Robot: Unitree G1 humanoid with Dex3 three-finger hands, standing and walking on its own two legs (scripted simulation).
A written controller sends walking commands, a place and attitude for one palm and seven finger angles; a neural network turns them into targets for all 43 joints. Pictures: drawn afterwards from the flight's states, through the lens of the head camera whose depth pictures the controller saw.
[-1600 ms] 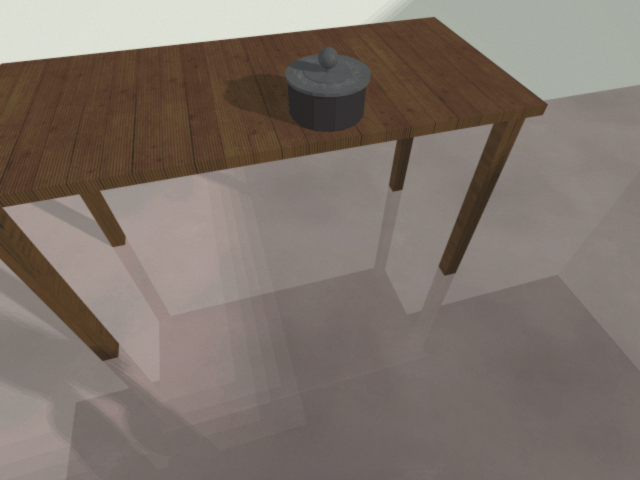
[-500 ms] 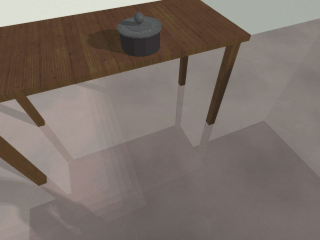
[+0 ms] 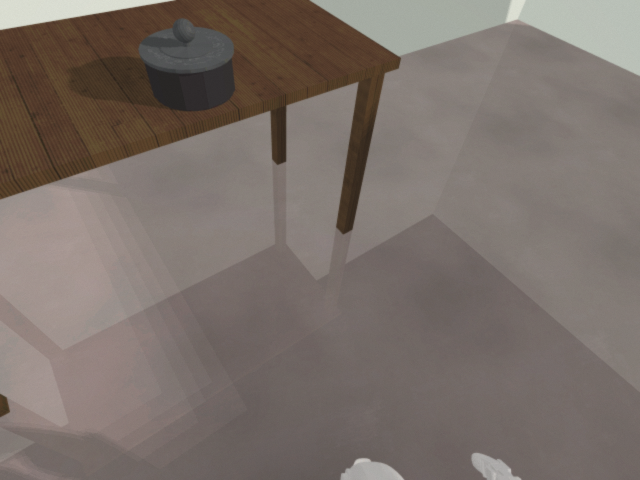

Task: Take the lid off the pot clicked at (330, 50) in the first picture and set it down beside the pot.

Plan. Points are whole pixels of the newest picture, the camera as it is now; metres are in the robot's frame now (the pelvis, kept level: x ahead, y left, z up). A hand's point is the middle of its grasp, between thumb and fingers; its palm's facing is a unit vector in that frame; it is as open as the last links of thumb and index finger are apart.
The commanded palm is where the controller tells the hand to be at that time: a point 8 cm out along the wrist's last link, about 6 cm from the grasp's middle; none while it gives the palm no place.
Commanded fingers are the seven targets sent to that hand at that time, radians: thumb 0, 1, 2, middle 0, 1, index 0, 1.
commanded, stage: walk to a spot facing it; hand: left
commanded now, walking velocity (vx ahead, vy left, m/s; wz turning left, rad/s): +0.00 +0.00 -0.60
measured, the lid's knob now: (184, 30) +0.88 +0.38 +0.10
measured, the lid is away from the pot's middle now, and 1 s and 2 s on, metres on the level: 0.00 0.00 0.00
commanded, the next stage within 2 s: turn to face it in 1.14 s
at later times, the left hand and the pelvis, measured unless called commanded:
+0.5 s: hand (231, 478) +0.14 +0.13 -0.16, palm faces -0.29 -0.93 -0.21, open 7.4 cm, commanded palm none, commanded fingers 0.00 0.90 0.90 -0.20 -0.30 -0.20 -0.30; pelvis +0.07 -0.05 +0.00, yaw -20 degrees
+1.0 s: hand (338, 297) +0.45 +0.00 -0.16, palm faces -0.60 -0.79 -0.15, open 7.4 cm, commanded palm none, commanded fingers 0.00 0.90 0.90 -0.20 -0.30 -0.20 -0.30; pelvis +0.25 -0.09 +0.00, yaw -37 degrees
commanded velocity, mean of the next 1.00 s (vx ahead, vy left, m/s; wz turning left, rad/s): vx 0.30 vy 0.00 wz -0.54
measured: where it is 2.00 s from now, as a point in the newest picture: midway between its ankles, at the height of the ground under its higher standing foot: (428, 409)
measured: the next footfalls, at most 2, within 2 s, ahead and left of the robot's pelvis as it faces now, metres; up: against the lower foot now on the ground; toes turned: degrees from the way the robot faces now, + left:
right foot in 0.22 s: +0.04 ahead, -0.16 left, +0.00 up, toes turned -14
left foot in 0.64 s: +0.26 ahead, +0.02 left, +0.00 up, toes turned -20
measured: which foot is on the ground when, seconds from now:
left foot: down 0.00-0.22, up 0.24-0.62, down 0.64-1.00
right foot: up 0.00-0.20, down 0.22-0.64, up 0.66-1.00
